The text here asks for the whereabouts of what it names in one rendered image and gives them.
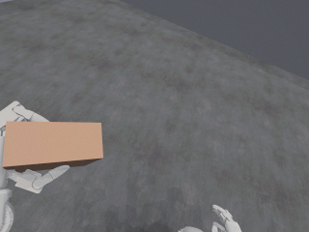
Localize left robot hand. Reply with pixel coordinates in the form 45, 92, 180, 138
0, 101, 70, 193

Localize sponge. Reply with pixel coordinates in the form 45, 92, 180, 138
2, 121, 103, 173

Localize right robot hand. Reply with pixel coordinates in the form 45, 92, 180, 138
211, 205, 241, 232

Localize left robot forearm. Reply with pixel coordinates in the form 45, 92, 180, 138
0, 188, 15, 232

